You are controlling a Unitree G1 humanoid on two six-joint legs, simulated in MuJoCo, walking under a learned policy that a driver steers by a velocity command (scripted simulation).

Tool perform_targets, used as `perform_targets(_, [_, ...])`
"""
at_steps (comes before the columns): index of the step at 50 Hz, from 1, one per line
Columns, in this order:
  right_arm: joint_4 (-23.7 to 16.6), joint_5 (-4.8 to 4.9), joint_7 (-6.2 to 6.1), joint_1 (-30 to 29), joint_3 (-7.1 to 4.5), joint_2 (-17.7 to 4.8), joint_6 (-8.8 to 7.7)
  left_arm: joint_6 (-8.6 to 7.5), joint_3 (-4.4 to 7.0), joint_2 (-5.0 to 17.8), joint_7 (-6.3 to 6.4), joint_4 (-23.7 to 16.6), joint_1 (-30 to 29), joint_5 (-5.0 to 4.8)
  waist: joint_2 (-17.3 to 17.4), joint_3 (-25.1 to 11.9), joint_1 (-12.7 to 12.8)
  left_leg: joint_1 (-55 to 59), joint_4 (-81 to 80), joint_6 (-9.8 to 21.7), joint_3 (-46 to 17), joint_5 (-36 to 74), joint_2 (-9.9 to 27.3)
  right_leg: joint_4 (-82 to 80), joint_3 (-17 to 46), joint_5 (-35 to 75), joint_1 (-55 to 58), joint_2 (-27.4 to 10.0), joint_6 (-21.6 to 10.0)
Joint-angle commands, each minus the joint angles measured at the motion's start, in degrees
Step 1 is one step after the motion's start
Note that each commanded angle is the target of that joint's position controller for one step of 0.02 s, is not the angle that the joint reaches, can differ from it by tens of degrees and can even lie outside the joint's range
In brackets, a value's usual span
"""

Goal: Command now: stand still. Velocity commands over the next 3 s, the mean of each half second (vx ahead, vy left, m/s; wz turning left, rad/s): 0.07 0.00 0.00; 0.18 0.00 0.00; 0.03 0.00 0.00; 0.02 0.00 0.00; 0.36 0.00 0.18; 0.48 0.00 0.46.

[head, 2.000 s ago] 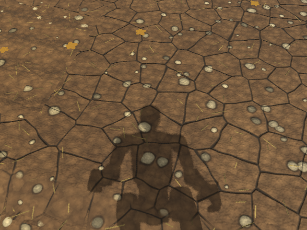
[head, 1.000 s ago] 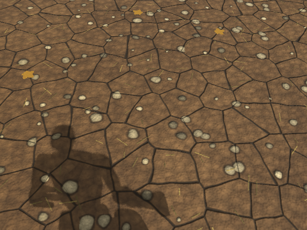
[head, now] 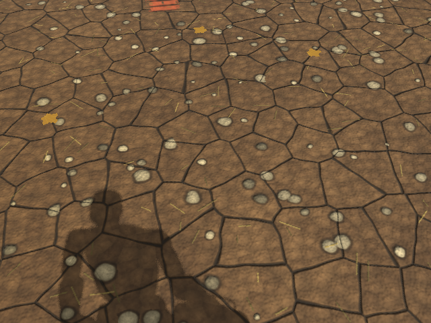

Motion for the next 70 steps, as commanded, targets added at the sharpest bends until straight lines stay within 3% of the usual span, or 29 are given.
perform_targets(1, [-0.78, 0.01, -0.2, 2.01, -0.88, -5.87, -0.36, -0.45, 0.96, 5.81, 0.24, -0.98, 1.61, -0.04, 0.05, 0.15, 0.04, 1.63, -3.69, 0.95, 0.55, 7.84, -0.15, -5.98, 1.1, 8.89, -3.62, -1.66, -1.02])
perform_targets(15, [1.3, 0.1, -0.24, 3.99, -0.19, -4.45, -0.32, -0.34, 0.33, 4.7, 0.43, 2.16, 3.78, -0.15, 0.12, 0.87, 0.25, 0.84, -3.85, 1.25, 0.78, 6.95, -0.57, -6.1, 0.45, 8.09, -4.02, -1.34, -0.73])
perform_targets(18, [1.81, 0.72, -0.49, 5.11, -0.29, -4.2, -0.18, 0.03, 0.96, 6.41, 0.81, 2.76, 5.23, -0.89, -1.76, 2.37, 0.62, -2.72, -0.44, 2.69, 3.65, -16.02, -3.61, -7.28, 1.33, -19.07, -6.72, -0.83, -3.18])
perform_targets(20, [0.41, 0.82, -0.31, 3.46, -0.15, -3.57, -1.23, -0.69, 1.43, 7.71, 0.75, 2.24, 6.52, -1.31, -4.04, 6.78, 1.53, -9.08, 2.94, 3.99, 3.2, -20.95, -3.4, -10.65, 7.71, -29.82, -9.07, -5.15, -6.19])
perform_targets(22, [-0.74, 1.11, 0.68, 2.39, 0.32, -1.16, -3.25, -1.96, 2.41, 10.08, 0.33, 2.74, 9.68, -1.81, -10.1, 6.79, 2.51, -13.34, 11.94, 4.05, 4.94, -12.39, -3.81, -16.06, 19.31, -32.79, -5.46, -12.98, -10.48])
perform_targets(24, [-1.22, 1.68, 1.8, 3.05, 0.25, -1.19, -4.86, -2.67, 2.56, 9.96, 0.07, 1.65, 7.19, -1.88, -10.54, 7.73, 0.75, -11.06, 14.46, 6.37, 2.73, -10.67, -1.64, -18.1, 24.49, -30.04, -8.98, -16.83, -12.72])
perform_targets(26, [1.2, 2.03, 2.21, 10.66, 0.02, -0.85, -5.69, -2.75, 2.15, 8.88, -0.3, -0.84, 0.3, -2.44, -8.39, 7.84, -4.42, 2.8, -0.15, 8.43, 3.22, -8.89, -2.27, -13.17, 15.82, -23.26, -16.16, -11.85, -8.84])
perform_targets(27, [3.24, 1.42, 2.12, 16.19, -0.83, -3.24, -5.75, -3.06, 1.71, 7.02, -0.41, -2.1, -2.14, -2.35, -2.54, 6.48, -6.08, 11.02, -4.55, 8.43, -2.27, -6.15, 0.26, -3.27, 8.79, -14.28, -20.76, -7.04, -5.95])
perform_targets(28, [4.7, 1.41, 2.12, 23.89, -2.58, -9.56, -5.91, -3.89, 0.77, 3.15, -0.5, -3.6, -3.11, -1.93, 12.81, 2.76, -7.78, 19.03, -14.36, 12.89, -21.07, -14.44, 10.95, 17.05, -2.77, -7.37, -28.44, 0.42, -1.77])
perform_targets(29, [4.82, 0.53, 2.99, 26.93, -2.99, -12.98, -6.62, -5.09, 0.97, 3.7, -0.25, -5.47, -3.95, -2.44, 18.69, 2.04, -7.69, 20.29, -20.79, 19.04, -41.2, -17.48, 20.75, 30.17, -1.0, -14.69, -36.19, 2.16, -1.73])
perform_targets(30, [2.98, -0.14, 2.96, 20.39, -1.55, -8.5, -7.16, -5.71, 1.52, 5.82, -0.41, -5.02, -3.36, -2.89, 9.72, 5.74, -4.01, 17.47, -18.98, 18.58, -37.97, -9.25, 20.85, 38.22, 2.32, -12.39, -38.92, -1.49, -2.62])
perform_targets(31, [1.23, -0.04, 2.96, 16.22, -0.81, -5.99, -7.3, -5.97, 1.49, 5.41, -0.88, -3.63, -0.9, -2.66, 6.81, 6.13, -1.92, 15.95, -17.02, 16.37, -28.79, 3.05, 18.01, 40.32, 2.23, -7.82, -38.16, -3.13, -3.32])
perform_targets(34, [-0.06, 0.05, 2.75, 13.41, 0.4, -3.35, -5.73, -5.71, 2.6, 5.9, -1.43, -2.78, -1.54, -1.28, 5.46, 2.86, -0.52, 14.53, -14.92, 10.86, -9.86, 32.57, 10.96, 32.39, -1.68, 0.16, -31.72, -5.27, -2.63])
perform_targets(38, [-0.32, -0.81, 0.98, 13.7, 0.91, -5.22, -3.94, -4.36, 0.91, 0.57, -1.87, -5.47, -9.17, -1.46, 6.11, 1.12, -0.9, 8.63, -13.53, 10.17, -0.89, 42.99, 6.49, 13.62, -5.85, 8.02, -21.15, -2.21, -0.39])
perform_targets(40, [-0.02, -0.5, 0.68, 14.44, 0.37, -7.7, -3.63, -3.68, 0.84, 1.71, -1.81, -6.11, -11.13, -1.39, 7.8, -0.38, -1.28, 6.62, -12.56, 10.69, -1.01, 43.52, 7.23, 8.74, -6.5, 11.12, -15.3, -0.68, -0.18])
perform_targets(44, [-0.46, 0.97, 0.92, 10.06, 0.09, -7.14, -3.77, -3.19, 2.09, 5.99, -1.67, -4.44, -6.38, -0.61, 6.69, -1.97, 3.13, 7.36, -6.22, 9.25, -2.55, 43.91, 8.1, -0.34, -4.72, 17.9, -5.82, 0.26, -3.62])
perform_targets(45, [-0.07, 0.78, 1.18, 11.25, 0.0, -7.11, -3.86, -3.34, 2.82, 7.79, -1.45, -3.5, -3.91, -0.03, 4.57, -3.34, 4.2, 7.18, -2.08, 7.68, -1.96, 42.88, 6.02, -4.01, -4.28, 25.33, -0.77, 0.12, -4.81])
perform_targets(46, [-0.33, -0.38, 1.33, 12.73, 0.09, -6.84, -4.17, -3.36, 3.73, 11.25, -1.04, -2.59, 0.47, 0.34, 0.64, -8.03, 4.79, 2.55, 5.0, 5.25, -0.18, 31.67, 3.05, -1.1, 1.63, 45.88, 9.63, -5.89, -6.92])
perform_targets(47, [1.24, -1.02, 1.44, 21.36, 1.65, -0.8, -4.05, -2.84, 3.69, 12.02, -0.88, -1.61, 3.82, 0.99, -8.44, -17.3, 2.08, -6.95, 17.73, 1.95, 1.55, 6.29, -1.29, 2.22, 12.5, 57.63, 23.92, -17.25, -16.19])
perform_targets(48, [1.28, -0.35, 1.35, 18.61, 1.67, -0.93, -3.33, -2.4, 2.39, 7.17, -1.3, -0.83, 4.86, 0.39, -11.03, -19.81, 3.93, -7.69, 29.18, -0.31, -0.57, -22.23, -3.99, -3.86, 21.47, 53.3, 20.4, -22.32, -20.67])
perform_targets(49, [0.0, 0.79, 1.3, 15.32, 0.88, -3.18, -2.68, -2.68, 1.63, 6.34, -1.72, -1.47, 0.0, -0.28, -8.03, -14.46, 2.36, -9.71, 34.55, -0.7, -3.48, -25.5, -2.17, -6.98, 20.31, 39.23, 12.36, -20.82, -18.88])
perform_targets(51, [-1.06, 0.93, 0.31, 10.04, 0.21, -3.59, -1.16, -3.11, 1.04, 5.74, -1.77, -3.45, -9.21, 0.05, -4.31, -5.22, -0.02, -11.15, 32.41, -1.08, -2.58, -21.85, 0.33, -11.59, 13.75, 22.79, -0.96, -16.72, -14.43])
perform_targets(55, [-0.59, 0.05, -1.05, 10.27, 0.05, -1.9, 0.14, -2.39, 1.28, 6.59, -0.82, -3.25, -11.45, 1.11, -6.06, -4.22, -2.12, -1.84, 15.18, -0.98, -0.38, -13.82, 0.66, -14.36, 8.09, 10.22, -10.27, -11.89, -11.78])
perform_targets(58, [0.66, -0.59, -0.36, 10.82, -0.04, -1.74, 0.57, -1.76, 1.22, 6.27, -0.36, -2.52, -11.2, -0.48, -4.83, -4.89, -3.35, 6.84, 1.45, 0.93, 1.97, 2.97, -0.74, -13.99, 5.7, -3.39, -13.78, -9.51, -9.17])
perform_targets(60, [-1.21, -1.62, -0.17, 8.16, -0.18, -4.36, 1.0, -1.64, 0.92, 5.31, -0.6, -0.85, -7.99, -0.25, -2.09, -0.56, -1.5, 5.72, -4.48, 3.53, -1.77, 1.45, 2.88, -13.37, 4.14, -13.6, -16.49, -6.71, -4.08])
perform_targets(61, [-0.77, -0.72, -0.12, 6.76, -0.89, -7.46, 0.7, -1.22, 1.16, 4.94, -0.31, -1.1, -7.08, -0.13, 4.15, 2.46, 0.88, -4.64, -5.8, 5.17, -1.93, -10.49, 2.28, -12.29, -0.18, -9.72, -10.88, -3.11, -2.27])
perform_targets(63, [-0.86, -0.53, 0.02, 3.92, -0.49, -4.83, -0.84, -1.27, 1.15, 5.03, 0.16, -0.45, -6.53, 0.24, 5.66, 3.19, 1.27, -9.46, -8.92, 4.4, -2.11, -11.79, 1.83, -7.46, -0.88, -0.85, -3.67, -2.35, -1.94])
perform_targets(66, [-0.57, -0.34, 0.41, 3.94, -0.63, -4.04, -2.55, -1.52, 1.2, 5.1, 0.3, 0.98, -4.56, 0.02, 3.7, -0.4, 1.22, -4.72, -7.34, 3.39, -1.68, -0.17, 1.56, -4.68, -1.19, 9.18, -1.67, -2.57, -3.27])
perform_targets(70, [0.18, -0.07, 0.64, 5.8, -0.59, -3.84, -2.49, -1.42, 1.17, 4.76, 0.02, 1.87, -4.37, -0.37, 1.88, -2.78, 0.54, -1.37, -5.59, 3.8, -0.82, 7.45, 1.0, -3.27, -1.22, 16.15, -0.21, -2.91, -3.3])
